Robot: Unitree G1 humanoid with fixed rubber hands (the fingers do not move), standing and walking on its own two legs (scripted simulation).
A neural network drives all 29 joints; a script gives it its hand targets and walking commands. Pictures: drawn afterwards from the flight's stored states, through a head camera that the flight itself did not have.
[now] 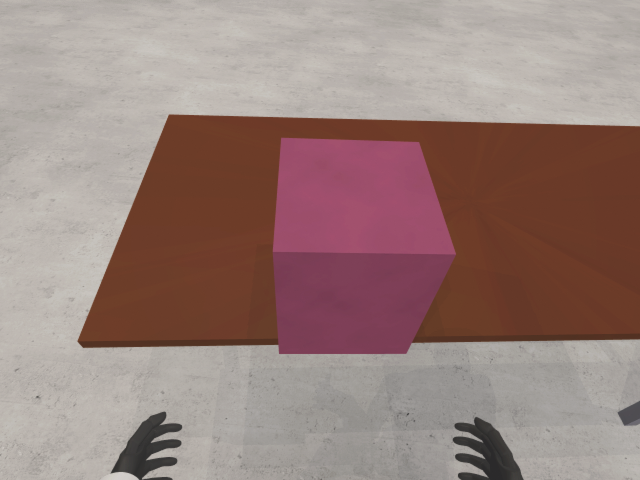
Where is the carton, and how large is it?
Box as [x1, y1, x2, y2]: [273, 138, 455, 353]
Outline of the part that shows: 281,138 273,241 273,264 279,353 406,353 455,255 419,143 401,141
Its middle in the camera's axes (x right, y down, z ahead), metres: +0.04 +0.02 +0.58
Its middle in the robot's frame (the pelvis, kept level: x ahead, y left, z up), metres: +0.44 -0.02 +0.02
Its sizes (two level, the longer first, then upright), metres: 0.210 0.200 0.250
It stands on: a table, 0.68 m high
